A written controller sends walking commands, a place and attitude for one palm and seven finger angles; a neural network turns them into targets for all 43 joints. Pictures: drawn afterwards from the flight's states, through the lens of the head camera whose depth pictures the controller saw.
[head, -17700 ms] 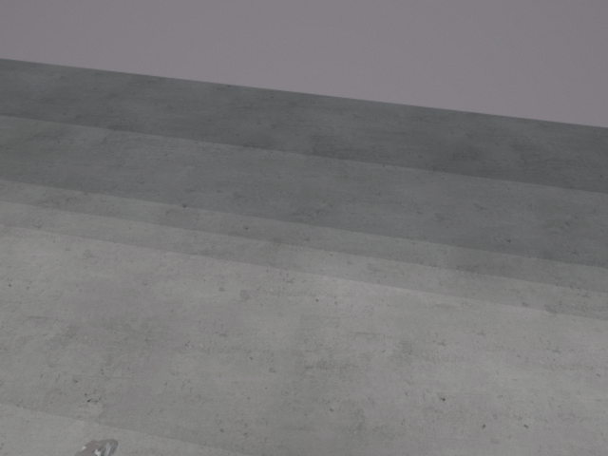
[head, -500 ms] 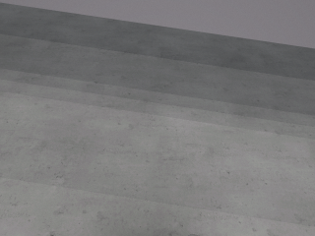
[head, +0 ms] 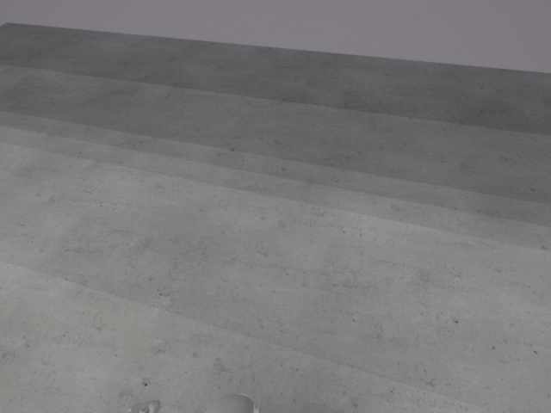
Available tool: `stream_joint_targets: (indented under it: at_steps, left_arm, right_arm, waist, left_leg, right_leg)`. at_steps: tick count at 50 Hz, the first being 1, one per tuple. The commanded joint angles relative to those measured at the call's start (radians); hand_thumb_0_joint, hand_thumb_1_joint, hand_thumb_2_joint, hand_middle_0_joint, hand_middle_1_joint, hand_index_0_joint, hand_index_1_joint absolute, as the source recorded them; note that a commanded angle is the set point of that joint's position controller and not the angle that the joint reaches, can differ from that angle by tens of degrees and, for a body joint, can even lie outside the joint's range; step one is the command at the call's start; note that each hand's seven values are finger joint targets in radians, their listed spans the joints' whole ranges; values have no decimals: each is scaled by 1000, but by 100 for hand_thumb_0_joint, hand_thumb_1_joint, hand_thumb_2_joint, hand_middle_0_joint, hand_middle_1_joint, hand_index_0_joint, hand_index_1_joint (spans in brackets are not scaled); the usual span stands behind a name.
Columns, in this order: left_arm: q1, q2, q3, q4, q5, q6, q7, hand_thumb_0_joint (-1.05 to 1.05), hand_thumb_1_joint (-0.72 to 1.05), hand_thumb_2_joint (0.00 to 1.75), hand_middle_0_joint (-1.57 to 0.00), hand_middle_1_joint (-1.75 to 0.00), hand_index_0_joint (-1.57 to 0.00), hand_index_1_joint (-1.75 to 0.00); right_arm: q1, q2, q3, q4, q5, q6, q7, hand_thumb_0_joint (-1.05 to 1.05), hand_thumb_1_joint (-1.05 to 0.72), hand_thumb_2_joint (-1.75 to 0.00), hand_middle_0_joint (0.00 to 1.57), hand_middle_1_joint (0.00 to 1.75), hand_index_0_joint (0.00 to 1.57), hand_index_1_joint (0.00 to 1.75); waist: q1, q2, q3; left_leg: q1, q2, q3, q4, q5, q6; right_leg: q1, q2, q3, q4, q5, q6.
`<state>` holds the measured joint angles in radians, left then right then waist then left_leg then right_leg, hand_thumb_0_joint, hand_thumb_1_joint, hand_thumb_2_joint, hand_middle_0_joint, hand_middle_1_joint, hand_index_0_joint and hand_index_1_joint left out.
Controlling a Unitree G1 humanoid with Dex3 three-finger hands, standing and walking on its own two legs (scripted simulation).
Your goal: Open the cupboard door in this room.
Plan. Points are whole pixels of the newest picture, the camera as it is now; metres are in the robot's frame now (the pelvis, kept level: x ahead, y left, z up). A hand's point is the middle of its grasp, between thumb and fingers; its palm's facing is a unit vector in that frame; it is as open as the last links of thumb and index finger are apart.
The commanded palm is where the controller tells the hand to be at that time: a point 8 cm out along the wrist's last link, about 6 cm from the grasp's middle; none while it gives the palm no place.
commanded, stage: turn or walk to find it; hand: left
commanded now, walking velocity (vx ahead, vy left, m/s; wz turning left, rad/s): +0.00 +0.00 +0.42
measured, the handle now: out of the picture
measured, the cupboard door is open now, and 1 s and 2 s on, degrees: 0 0 0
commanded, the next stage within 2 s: stand and wait in 0.32 s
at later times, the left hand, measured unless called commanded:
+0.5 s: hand out of the picture -0.05 +0.26 -0.18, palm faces +0.23 -0.95 -0.23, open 7.4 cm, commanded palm none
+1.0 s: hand out of the picture +0.03 +0.20 -0.16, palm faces -0.02 -0.97 -0.26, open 7.4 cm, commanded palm none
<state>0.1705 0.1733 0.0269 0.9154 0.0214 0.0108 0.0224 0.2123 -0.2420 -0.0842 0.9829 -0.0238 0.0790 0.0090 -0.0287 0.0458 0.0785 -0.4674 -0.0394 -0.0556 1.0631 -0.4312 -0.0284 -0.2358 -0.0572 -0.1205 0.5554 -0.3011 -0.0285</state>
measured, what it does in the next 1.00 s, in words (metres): steps on the spot: left foot, then right foot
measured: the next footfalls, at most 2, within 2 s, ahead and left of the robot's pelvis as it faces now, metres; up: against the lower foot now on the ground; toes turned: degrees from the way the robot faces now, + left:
left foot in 0.32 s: -0.02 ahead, +0.15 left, +0.00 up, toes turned +13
right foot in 0.78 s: +0.02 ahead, -0.08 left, +0.00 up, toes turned -5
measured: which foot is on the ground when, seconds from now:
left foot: up 0.00-0.30, down 0.32-0.80, up 0.82-1.00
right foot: down 0.00-0.32, up 0.34-0.76, down 0.78-1.00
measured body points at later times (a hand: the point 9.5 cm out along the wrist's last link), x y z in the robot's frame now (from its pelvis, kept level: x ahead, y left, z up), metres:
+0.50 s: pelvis -0.02 +0.05 +0.00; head +0.00 +0.08 +0.45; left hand -0.06 +0.31 -0.16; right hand +0.13 -0.17 -0.12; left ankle -0.06 +0.14 -0.74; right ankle -0.02 -0.11 -0.67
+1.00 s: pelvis -0.03 +0.01 +0.00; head +0.01 -0.02 +0.45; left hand +0.04 +0.25 -0.14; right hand +0.00 -0.26 -0.16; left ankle -0.05 +0.17 -0.66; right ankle -0.02 -0.07 -0.74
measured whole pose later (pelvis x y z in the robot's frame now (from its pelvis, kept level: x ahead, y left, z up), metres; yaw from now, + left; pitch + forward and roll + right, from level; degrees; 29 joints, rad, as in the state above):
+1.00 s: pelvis -0.03 +0.01 +0.00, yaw -4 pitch +0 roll +1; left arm 0.20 0.18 0.05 0.98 0.02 0.03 0.01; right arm 0.18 -0.25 -0.07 1.01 -0.02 0.07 -0.02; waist 0.00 0.03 0.10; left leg -0.45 0.07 0.01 1.08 -0.40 -0.06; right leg -0.26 0.03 -0.04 0.51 -0.25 -0.06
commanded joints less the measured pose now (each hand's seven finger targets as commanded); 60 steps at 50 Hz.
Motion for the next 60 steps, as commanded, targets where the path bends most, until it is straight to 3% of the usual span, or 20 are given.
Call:
stream_joint_targets:
  at_steps: [1,10,14,15,16,17,19,21,23,33,37,38,39,40,41,42,44,46,55,60]
  left_arm:
    - [-12,175,52,-66,1,-26,13,0,90,90,-20,-30,-20,-30]
    - [132,239,70,9,9,-17,7,0,90,90,-20,-30,-20,-30]
    - [96,245,75,15,1,-7,6,0,90,90,-20,-30,-20,-30]
    - [90,223,70,11,-7,0,3,0,90,90,-20,-30,-20,-30]
    - [101,161,62,-19,-13,7,-3,0,90,90,-20,-30,-20,-30]
    - [43,127,39,-43,-5,15,-1,0,90,90,-20,-30,-20,-30]
    - [11,128,38,3,-11,30,8,0,90,90,-20,-30,-20,-30]
    - [73,113,31,64,-6,22,-4,0,90,90,-20,-30,-20,-30]
    - [108,102,20,98,-5,20,-4,0,90,90,-20,-30,-20,-30]
    - [41,86,38,53,0,34,-18,0,90,90,-20,-30,-20,-30]
    - [123,95,53,54,3,22,-23,0,90,90,-20,-30,-20,-30]
    - [168,127,59,62,6,16,-21,0,90,90,-20,-30,-20,-30]
    - [179,208,73,61,16,6,-12,0,90,90,-20,-30,-20,-30]
    - [205,242,78,57,3,4,-7,0,90,90,-20,-30,-20,-30]
    - [198,237,85,50,-1,1,0,0,90,90,-20,-30,-20,-30]
    - [149,224,86,41,0,3,2,0,90,90,-20,-30,-20,-30]
    - [66,197,77,10,-5,1,0,0,90,90,-20,-30,-20,-30]
    - [38,191,76,-5,-5,-3,-1,0,90,90,-20,-30,-20,-30]
    - [70,238,87,-1,2,3,-12,0,90,90,-20,-30,-20,-30]
    - [-3,257,93,-29,4,16,-11,0,90,90,-20,-30,-20,-30]
  right_arm:
    - [20,-55,-17,-55,1,-21,9,0,-90,-90,20,30,20,30]
    - [-94,-34,11,-73,17,-39,2,0,-90,-90,20,30,20,30]
    - [-15,-47,14,-52,16,-57,-1,0,-90,-90,20,30,20,30]
    - [16,-83,7,-46,15,-66,2,0,-90,-90,20,30,20,30]
    - [45,-186,-16,-54,4,-74,-2,0,-90,-90,20,30,20,30]
    - [79,-229,-25,-40,7,-65,-12,0,-90,-90,20,30,20,30]
    - [15,-161,-2,-27,4,-72,-38,0,-90,-90,20,30,20,30]
    - [-58,-104,21,-35,6,-85,-43,0,-90,-90,20,30,20,30]
    - [-49,-85,27,-16,10,-97,-46,0,-90,-90,20,30,20,30]
    - [-4,-108,-13,3,-1,-74,-47,0,-90,-90,20,30,20,30]
    - [-39,-115,-21,-12,4,-71,-44,0,-90,-90,20,30,20,30]
    - [-47,-104,-21,-21,10,-70,-43,0,-90,-90,20,30,20,30]
    - [-35,-48,-14,-45,16,-69,-40,0,-90,-90,20,30,20,30]
    - [-94,-15,2,-78,15,-55,-38,0,-90,-90,20,30,20,30]
    - [-120,-28,4,-87,12,-41,-43,0,-90,-90,20,30,20,30]
    - [-135,-45,-2,-86,12,-43,-42,0,-90,-90,20,30,20,30]
    - [-87,-58,-4,-56,7,-45,-34,0,-90,-90,20,30,20,30]
    - [-47,-53,-1,-42,2,-44,-30,0,-90,-90,20,30,20,30]
    - [-86,-67,11,-85,9,-53,-36,0,-90,-90,20,30,20,30]
    - [-24,-63,17,-93,19,-67,-44,0,-90,-90,20,30,20,30]
  waist:
    - [11,-204,-33]
    - [88,-245,-101]
    - [34,-209,-142]
    - [11,-105,-160]
    - [-4,181,-160]
    - [-27,247,-123]
    - [-3,220,-96]
    - [39,112,-77]
    - [46,77,-76]
    - [4,98,-25]
    - [52,84,-63]
    - [74,7,-82]
    - [73,-238,-89]
    - [109,-300,-58]
    - [112,-293,-79]
    - [98,-257,-35]
    - [54,-142,-59]
    - [45,-129,-108]
    - [75,-179,-118]
    - [36,-190,-130]
  left_leg:
    - [-52,65,9,142,59,-26]
    - [40,65,102,-252,-61,-29]
    - [238,62,141,-572,135,-8]
    - [375,108,83,-695,277,11]
    - [497,337,-212,-726,552,105]
    - [449,447,-278,-744,765,193]
    - [353,373,-187,-744,687,192]
    - [355,304,-72,-740,660,176]
    - [375,283,-11,-750,695,168]
    - [380,367,29,-695,640,192]
    - [327,340,97,-567,556,133]
    - [274,298,142,-464,445,86]
    - [88,185,227,-275,166,19]
    - [-13,99,170,-91,-188,-7]
    - [-35,103,56,-3,-180,2]
    - [-84,105,32,71,-124,3]
    - [-83,121,27,100,-3,-16]
    - [-53,121,40,67,48,-30]
    - [-18,96,55,-156,6,-45]
    - [148,72,73,-413,30,-28]
  right_leg:
    - [8,-256,148,-259,212,-78]
    - [188,-304,105,-161,511,-118]
    - [116,-284,33,-40,456,-47]
    - [11,-242,-15,73,344,7]
    - [-235,-112,-77,256,-47,85]
    - [-301,-68,-15,396,-335,101]
    - [-261,-62,114,491,-254,90]
    - [-243,-47,122,510,-144,87]
    - [-213,-36,132,464,-101,87]
    - [-168,-7,57,252,-168,80]
    - [-17,7,23,-2,41,61]
    - [67,-24,69,-110,190,44]
    - [169,-214,338,-178,411,-35]
    - [124,-341,476,-238,541,-150]
    - [89,-317,516,-275,442,-182]
    - [76,-297,512,-274,367,-195]
    - [90,-227,395,-242,343,-163]
    - [106,-186,348,-234,332,-130]
    - [135,-164,437,-206,391,-158]
    - [46,-141,471,-153,412,-139]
